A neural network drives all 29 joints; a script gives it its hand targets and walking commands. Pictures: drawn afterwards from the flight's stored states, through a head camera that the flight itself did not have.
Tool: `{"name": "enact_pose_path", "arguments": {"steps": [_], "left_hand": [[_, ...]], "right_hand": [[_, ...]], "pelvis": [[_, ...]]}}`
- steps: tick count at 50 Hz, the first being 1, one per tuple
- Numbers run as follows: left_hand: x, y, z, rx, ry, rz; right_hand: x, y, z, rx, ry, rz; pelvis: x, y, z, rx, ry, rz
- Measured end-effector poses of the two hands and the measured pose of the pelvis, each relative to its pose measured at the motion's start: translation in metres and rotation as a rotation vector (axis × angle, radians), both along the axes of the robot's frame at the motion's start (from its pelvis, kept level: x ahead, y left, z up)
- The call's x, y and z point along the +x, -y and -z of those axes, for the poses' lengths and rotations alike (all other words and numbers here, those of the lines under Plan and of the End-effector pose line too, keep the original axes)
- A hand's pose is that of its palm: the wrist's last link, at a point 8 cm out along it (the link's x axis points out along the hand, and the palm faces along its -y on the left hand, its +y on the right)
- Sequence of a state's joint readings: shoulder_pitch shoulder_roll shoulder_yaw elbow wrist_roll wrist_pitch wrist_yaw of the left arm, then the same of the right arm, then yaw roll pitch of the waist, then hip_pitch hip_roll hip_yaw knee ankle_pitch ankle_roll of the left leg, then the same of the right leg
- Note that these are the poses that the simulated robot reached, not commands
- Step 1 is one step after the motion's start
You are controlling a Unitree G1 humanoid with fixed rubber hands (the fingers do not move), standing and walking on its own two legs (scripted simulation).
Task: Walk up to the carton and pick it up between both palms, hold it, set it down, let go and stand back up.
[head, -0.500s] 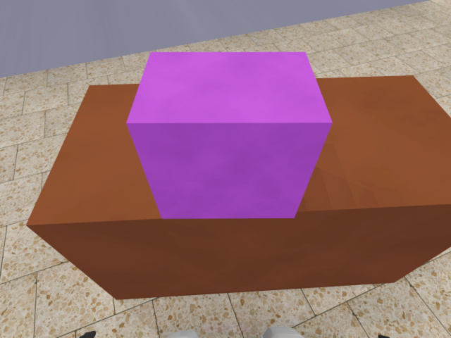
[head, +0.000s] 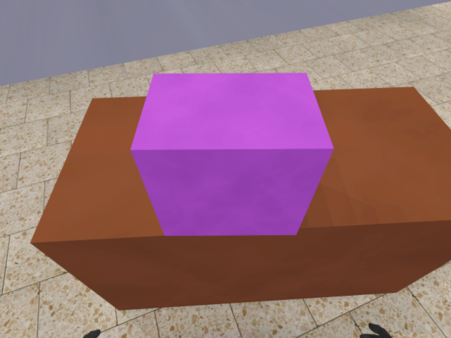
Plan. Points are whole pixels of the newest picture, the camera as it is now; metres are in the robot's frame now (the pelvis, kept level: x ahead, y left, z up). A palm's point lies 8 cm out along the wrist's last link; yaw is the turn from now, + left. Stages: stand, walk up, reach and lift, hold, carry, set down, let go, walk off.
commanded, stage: walk up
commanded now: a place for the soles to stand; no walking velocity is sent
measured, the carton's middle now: (230, 160) +0.45 +0.01 +0.03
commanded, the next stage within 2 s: reach and lift in 1.00 s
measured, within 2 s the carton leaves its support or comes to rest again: neither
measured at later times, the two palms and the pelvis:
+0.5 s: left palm out of the picture +0.09 +0.28 -0.12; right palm out of the picture +0.08 -0.29 -0.12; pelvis +0.01 +0.00 +0.00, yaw +0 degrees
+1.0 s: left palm out of the picture +0.10 +0.28 -0.12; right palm out of the picture +0.09 -0.29 -0.12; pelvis +0.02 +0.00 +0.00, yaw +0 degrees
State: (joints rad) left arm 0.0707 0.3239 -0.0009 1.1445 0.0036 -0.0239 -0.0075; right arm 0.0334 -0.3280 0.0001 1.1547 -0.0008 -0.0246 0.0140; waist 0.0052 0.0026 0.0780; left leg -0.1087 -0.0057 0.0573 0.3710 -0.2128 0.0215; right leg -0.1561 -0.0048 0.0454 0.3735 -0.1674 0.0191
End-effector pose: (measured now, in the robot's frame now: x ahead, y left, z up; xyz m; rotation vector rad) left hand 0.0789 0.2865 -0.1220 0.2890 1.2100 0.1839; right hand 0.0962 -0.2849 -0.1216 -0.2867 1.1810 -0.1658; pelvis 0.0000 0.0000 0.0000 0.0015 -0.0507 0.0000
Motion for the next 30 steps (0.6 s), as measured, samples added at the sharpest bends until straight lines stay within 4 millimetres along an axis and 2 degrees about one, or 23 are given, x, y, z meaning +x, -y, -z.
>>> {"name": "enact_pose_path", "arguments": {"steps": [7,30], "left_hand": [[0.002,0.002,-0.002,0.004,-0.006,0.006],[0.009,0.005,-0.003,0.008,-0.003,0.019]], "right_hand": [[0.000,0.001,0.001,0.005,-0.010,0.007],[-0.017,0.008,0.003,0.001,-0.058,0.037]], "pelvis": [[0.003,0.001,-0.002,0.000,-0.003,0.000],[0.014,0.004,-0.002,-0.004,-0.002,-0.003]]}}
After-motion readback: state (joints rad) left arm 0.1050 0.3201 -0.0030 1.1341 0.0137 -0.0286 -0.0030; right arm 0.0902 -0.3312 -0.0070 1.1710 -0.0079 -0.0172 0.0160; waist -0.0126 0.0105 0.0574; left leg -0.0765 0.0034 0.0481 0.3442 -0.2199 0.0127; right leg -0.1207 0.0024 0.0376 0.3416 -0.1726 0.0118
